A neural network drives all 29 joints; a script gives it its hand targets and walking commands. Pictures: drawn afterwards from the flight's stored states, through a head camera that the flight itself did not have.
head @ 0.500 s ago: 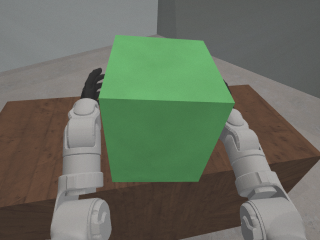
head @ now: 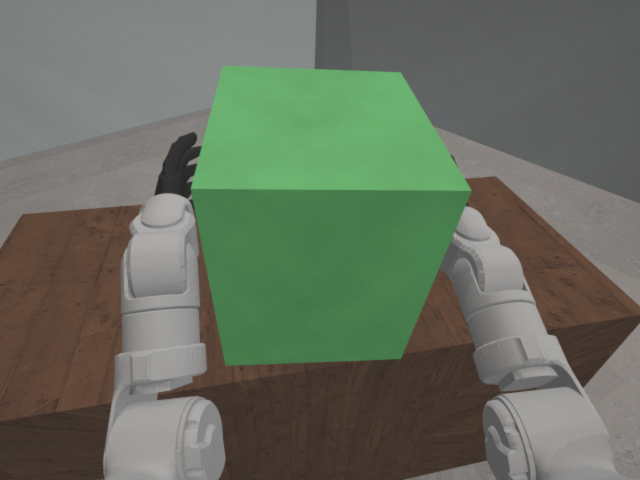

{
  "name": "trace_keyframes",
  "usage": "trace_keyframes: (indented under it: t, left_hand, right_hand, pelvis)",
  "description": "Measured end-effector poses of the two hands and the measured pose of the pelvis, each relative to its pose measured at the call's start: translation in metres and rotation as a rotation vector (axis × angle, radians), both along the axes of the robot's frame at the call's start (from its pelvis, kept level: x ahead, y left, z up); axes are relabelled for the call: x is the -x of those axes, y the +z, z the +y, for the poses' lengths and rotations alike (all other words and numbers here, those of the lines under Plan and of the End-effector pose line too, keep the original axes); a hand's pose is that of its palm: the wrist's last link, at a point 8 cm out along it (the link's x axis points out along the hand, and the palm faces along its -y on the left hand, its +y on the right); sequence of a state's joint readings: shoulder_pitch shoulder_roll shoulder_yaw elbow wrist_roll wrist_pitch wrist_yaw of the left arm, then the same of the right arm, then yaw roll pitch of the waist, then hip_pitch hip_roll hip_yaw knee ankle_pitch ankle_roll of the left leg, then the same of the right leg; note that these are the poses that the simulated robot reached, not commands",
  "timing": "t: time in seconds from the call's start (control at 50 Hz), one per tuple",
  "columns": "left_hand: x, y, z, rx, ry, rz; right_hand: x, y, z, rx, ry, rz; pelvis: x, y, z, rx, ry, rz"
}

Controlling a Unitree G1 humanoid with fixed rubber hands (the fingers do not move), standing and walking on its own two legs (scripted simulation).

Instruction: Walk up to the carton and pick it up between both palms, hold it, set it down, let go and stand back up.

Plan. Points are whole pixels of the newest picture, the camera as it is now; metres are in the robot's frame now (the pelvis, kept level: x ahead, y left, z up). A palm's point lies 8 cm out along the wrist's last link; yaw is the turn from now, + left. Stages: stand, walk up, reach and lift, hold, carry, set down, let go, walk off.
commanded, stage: hold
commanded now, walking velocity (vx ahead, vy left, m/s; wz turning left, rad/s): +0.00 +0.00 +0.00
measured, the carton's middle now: (314, 216) +0.39 +0.00 +0.19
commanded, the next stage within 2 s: none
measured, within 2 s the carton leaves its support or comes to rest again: neither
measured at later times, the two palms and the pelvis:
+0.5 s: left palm (177, 201) +0.36 +0.16 +0.23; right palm (451, 206) +0.37 -0.16 +0.22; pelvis +0.00 -0.01 +0.00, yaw +0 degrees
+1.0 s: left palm (174, 200) +0.36 +0.16 +0.23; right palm (447, 203) +0.37 -0.16 +0.22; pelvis +0.00 +0.00 +0.00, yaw +0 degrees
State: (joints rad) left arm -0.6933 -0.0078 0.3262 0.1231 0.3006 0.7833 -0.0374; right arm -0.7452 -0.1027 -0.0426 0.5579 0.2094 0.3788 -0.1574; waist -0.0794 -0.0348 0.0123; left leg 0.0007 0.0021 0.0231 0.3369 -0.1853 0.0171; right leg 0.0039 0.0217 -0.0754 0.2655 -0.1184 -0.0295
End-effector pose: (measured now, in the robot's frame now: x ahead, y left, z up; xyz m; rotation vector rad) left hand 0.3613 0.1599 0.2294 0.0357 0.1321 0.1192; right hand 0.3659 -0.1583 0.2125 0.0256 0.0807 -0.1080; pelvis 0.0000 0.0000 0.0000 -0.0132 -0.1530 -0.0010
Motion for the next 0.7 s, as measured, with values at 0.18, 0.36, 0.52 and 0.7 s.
trace_keyframes:
  t: [0.18,0.36,0.52,0.7]
  left_hand:
    - [0.001,0.0019,-0.0017,0.011,0.005,0.009]
    - [0.0017,0.0014,-0.0031,0.014,0.002,0.008]
    - [0.0012,0.001,-0.0025,0.015,-0.001,0.012]
    - [-0.0001,0.0023,-0.0008,0.01,-0.001,0.009]
  right_hand:
    - [-0.0003,0.0041,-0.0019,0.0,0.003,0.009]
    - [0.0005,0.0056,-0.0036,0.004,0.002,0.007]
    - [0.0004,0.0058,-0.0032,-0.001,0.0,0.011]
    - [-0.0011,0.0068,-0.0015,-0.003,0.0,0.009]
  pelvis:
    - [0.002,0.0003,-0.0034,-0.003,0.001,0.004]
    - [0.0021,0.0001,-0.006,-0.003,0.002,0.006]
    - [0.0016,0.0,-0.0064,-0.004,0.004,0.007]
    - [0.0,0.0001,-0.0048,-0.003,0.004,0.009]
